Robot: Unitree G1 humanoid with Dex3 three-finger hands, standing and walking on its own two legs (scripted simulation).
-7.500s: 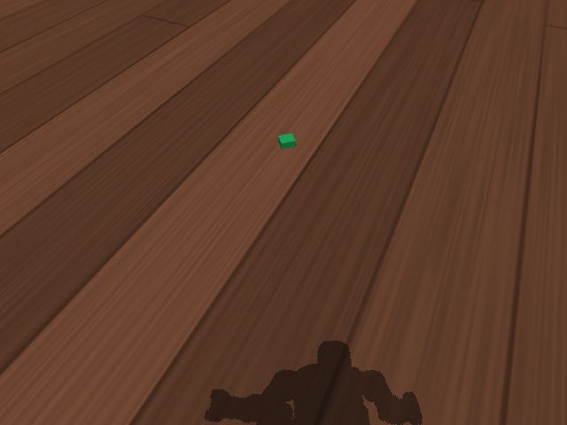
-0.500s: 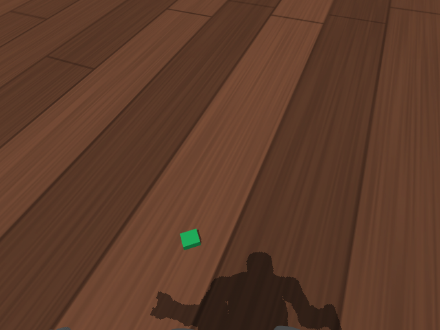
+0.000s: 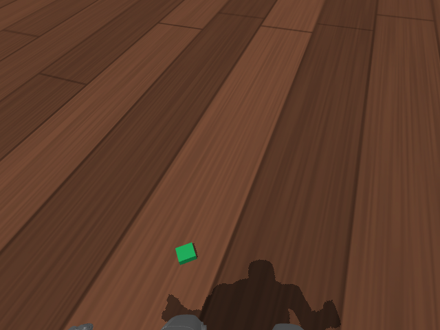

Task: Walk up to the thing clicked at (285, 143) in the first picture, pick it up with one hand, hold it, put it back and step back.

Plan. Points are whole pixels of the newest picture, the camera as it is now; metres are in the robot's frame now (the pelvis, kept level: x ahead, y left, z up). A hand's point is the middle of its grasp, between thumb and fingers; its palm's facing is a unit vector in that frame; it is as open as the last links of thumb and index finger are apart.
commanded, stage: walk up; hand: left
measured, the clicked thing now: (186, 253) +0.52 +0.21 -0.74
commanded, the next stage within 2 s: stand in 1.18 s
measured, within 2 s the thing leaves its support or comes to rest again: neither
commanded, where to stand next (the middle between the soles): +0.11 +0.00 m, yaw -3 degrees
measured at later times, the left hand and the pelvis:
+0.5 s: hand out of the picture +0.12 +0.29 -0.16, palm faces -0.12 -0.92 -0.36, open 7.4 cm; pelvis +0.05 +0.02 +0.00, yaw -5 degrees
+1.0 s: hand (113, 300) +0.19 +0.25 -0.14, palm faces -0.10 -0.94 -0.34, open 7.4 cm; pelvis +0.07 +0.00 +0.01, yaw -4 degrees
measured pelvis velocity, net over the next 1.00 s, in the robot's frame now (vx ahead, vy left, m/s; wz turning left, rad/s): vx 0.07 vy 0.00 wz -0.07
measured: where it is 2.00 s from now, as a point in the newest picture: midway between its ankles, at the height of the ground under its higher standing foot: outside the picture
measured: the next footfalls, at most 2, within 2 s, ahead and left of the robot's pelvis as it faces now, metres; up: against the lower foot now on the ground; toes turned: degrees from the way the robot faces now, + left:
left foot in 0.12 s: +0.10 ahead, +0.15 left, +0.00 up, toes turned -1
right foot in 0.46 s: +0.10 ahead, -0.12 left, +0.00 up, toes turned -4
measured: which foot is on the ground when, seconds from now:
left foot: up 0.00-0.10, down 0.12-1.00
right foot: down 0.00-0.14, up 0.16-0.44, down 0.46-1.00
